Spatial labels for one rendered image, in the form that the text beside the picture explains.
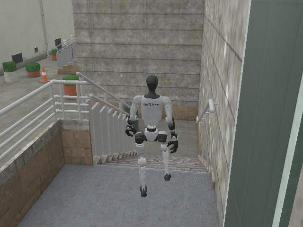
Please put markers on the robot left forearm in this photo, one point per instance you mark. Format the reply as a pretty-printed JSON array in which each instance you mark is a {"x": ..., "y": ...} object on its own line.
[{"x": 129, "y": 124}]

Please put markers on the robot right thigh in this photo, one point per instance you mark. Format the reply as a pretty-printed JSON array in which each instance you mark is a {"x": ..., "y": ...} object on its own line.
[{"x": 163, "y": 138}]

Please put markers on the robot right upper arm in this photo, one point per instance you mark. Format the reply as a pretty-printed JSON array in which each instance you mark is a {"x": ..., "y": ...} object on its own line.
[{"x": 168, "y": 109}]

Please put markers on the robot left upper arm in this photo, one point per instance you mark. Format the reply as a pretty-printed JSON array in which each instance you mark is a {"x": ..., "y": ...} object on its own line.
[{"x": 134, "y": 107}]

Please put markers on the left robot hand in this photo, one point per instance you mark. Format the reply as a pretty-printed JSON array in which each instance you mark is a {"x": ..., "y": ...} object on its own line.
[{"x": 127, "y": 131}]

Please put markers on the robot right forearm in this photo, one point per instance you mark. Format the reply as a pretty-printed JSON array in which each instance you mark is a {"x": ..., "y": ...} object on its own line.
[{"x": 173, "y": 130}]

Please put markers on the robot right shin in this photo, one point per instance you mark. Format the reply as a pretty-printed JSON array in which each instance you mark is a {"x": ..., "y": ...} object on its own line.
[{"x": 166, "y": 160}]

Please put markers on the right robot hand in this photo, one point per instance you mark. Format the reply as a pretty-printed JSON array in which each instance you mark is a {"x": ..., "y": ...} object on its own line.
[{"x": 174, "y": 147}]

